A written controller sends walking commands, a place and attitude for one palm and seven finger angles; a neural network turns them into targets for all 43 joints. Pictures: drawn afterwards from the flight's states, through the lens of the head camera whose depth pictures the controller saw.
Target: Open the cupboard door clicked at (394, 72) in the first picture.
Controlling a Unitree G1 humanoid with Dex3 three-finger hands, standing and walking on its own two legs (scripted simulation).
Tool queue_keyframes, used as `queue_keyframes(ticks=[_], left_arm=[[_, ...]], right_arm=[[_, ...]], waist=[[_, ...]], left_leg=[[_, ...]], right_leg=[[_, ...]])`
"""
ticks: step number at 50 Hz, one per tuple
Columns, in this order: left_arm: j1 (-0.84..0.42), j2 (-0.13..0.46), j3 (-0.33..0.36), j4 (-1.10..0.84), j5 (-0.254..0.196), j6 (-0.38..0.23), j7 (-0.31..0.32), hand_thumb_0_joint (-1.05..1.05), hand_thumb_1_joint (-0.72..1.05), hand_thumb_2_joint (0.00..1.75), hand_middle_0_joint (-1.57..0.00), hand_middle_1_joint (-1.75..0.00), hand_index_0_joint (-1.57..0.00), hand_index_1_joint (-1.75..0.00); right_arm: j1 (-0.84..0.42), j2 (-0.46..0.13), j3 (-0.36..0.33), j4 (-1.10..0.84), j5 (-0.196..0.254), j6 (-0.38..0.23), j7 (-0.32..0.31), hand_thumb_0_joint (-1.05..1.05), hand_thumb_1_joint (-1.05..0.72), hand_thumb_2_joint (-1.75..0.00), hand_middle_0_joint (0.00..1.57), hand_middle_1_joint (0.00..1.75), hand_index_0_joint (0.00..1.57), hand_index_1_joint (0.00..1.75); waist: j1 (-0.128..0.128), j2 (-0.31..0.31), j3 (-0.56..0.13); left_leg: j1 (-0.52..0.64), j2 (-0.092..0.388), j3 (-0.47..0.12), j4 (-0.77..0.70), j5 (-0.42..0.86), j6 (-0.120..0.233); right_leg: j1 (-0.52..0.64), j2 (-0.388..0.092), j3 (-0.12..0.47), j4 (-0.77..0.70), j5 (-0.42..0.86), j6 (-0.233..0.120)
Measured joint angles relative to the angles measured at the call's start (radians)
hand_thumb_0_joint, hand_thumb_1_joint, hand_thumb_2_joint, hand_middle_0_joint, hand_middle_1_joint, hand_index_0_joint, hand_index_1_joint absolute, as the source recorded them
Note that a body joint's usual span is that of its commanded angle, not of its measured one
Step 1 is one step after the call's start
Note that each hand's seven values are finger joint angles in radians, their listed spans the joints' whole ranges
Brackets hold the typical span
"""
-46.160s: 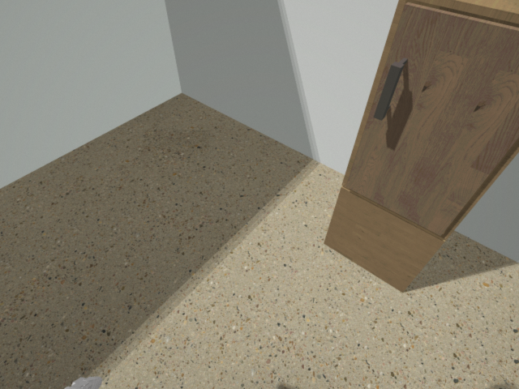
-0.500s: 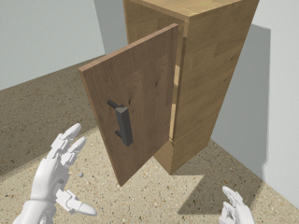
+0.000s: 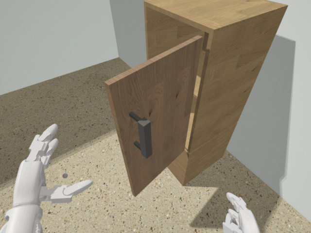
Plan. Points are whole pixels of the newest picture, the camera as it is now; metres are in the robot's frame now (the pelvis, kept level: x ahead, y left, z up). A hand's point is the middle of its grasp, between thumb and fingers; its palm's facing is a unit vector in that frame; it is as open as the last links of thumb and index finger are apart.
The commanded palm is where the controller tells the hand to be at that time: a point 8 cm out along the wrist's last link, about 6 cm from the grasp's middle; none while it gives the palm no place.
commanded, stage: draw the hand back to the body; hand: left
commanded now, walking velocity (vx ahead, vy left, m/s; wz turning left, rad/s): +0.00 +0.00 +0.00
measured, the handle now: (140, 135) +0.36 +0.09 +0.07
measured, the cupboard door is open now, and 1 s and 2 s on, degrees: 100 100 100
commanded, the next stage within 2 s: step back with the hand held close in 0.74 s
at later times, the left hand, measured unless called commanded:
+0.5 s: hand (40, 158) +0.21 +0.26 +0.15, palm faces +0.44 -0.81 -0.38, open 7.9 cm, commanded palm +0.16 +0.30 +0.17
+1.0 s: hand (45, 159) +0.20 +0.24 +0.16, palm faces +0.40 -0.80 -0.44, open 7.4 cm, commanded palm +0.15 +0.28 +0.18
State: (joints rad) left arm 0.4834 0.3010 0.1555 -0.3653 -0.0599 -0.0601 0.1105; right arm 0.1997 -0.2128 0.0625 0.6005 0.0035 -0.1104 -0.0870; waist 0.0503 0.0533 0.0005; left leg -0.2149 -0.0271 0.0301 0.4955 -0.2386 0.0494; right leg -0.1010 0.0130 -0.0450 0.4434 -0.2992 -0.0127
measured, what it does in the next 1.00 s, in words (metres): stands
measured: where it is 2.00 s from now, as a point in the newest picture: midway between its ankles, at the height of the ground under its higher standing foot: outside the picture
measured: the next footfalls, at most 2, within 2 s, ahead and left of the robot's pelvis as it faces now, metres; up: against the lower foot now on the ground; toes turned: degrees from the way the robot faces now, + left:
none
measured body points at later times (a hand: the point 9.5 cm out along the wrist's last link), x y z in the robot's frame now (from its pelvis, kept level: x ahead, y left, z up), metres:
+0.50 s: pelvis +0.01 +0.00 +0.01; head -0.01 -0.02 +0.46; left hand +0.18 +0.30 +0.18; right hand +0.20 -0.23 -0.08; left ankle +0.02 +0.08 -0.74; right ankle -0.03 -0.11 -0.74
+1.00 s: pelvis +0.00 -0.02 +0.01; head +0.00 -0.03 +0.45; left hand +0.18 +0.28 +0.19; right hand +0.19 -0.25 -0.08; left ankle +0.02 +0.08 -0.74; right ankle -0.03 -0.11 -0.74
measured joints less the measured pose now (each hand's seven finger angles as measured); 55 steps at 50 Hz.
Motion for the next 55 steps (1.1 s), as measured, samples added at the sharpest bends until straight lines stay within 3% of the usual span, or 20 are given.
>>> queue_keyframes(ticks=[20, 26, 44, 49, 55], left_arm=[[-0.032, 0.053, 0.168, -0.001, -0.012, -0.012, 0.003, 0.01, 0.66, 0.8, -0.2, -0.3, -0.2, -0.3], [-0.042, 0.04, 0.173, 0.013, -0.015, -0.015, 0.003, 0.01, 0.81, 0.87, -0.2, -0.3, -0.2, -0.3], [-0.038, 0.039, 0.164, 0.018, -0.023, -0.015, -0.005, 0.01, 0.89, 0.9, -0.21, -0.3, -0.21, -0.3], [0.014, 0.066, 0.214, -0.047, -0.014, -0.063, -0.007, 0.01, 0.89, 0.9, -0.21, -0.3, -0.21, -0.3], [0.057, 0.088, 0.211, -0.061, -0.009, -0.073, -0.005, 0.01, 0.89, 0.9, -0.21, -0.3, -0.21, -0.3]], right_arm=[[-0.006, -0.014, -0.038, 0.033, 0.001, 0.033, 0.022, 0.02, -0.91, -0.9, 0.2, 0.3, 0.2, 0.3], [-0.01, -0.019, -0.045, 0.034, 0.002, 0.037, 0.024, 0.02, -0.91, -0.9, 0.2, 0.3, 0.2, 0.3], [-0.014, -0.009, -0.045, 0.044, 0.0, 0.031, 0.016, 0.02, -0.91, -0.9, 0.2, 0.3, 0.2, 0.3], [-0.025, -0.015, -0.047, 0.009, 0.001, 0.065, 0.019, 0.02, -0.91, -0.9, 0.2, 0.3, 0.2, 0.3], [-0.037, -0.033, -0.073, -0.023, 0.011, 0.109, 0.009, 0.02, -0.91, -0.9, 0.2, 0.3, 0.2, 0.3]], waist=[[0.008, -0.002, 0.013], [0.01, 0.002, 0.015], [0.01, 0.003, 0.026], [-0.015, 0.008, 0.007], [-0.031, 0.012, 0.007]], left_leg=[[0.084, -0.002, 0.012, -0.089, 0.023, -0.002], [0.086, 0.002, 0.01, -0.095, 0.028, -0.006], [0.091, 0.023, 0.002, -0.099, 0.034, -0.025], [0.018, 0.036, -0.003, -0.056, 0.023, -0.025], [-0.034, 0.031, 0.011, -0.046, 0.033, -0.017]], right_leg=[[0.081, -0.001, 0.015, -0.093, 0.031, 0.001], [0.083, 0.004, 0.013, -0.098, 0.035, -0.004], [0.094, 0.026, 0.008, -0.117, 0.047, -0.023], [0.038, 0.039, 0.003, -0.109, 0.054, -0.023], [-0.031, 0.031, 0.015, -0.072, 0.055, -0.012]])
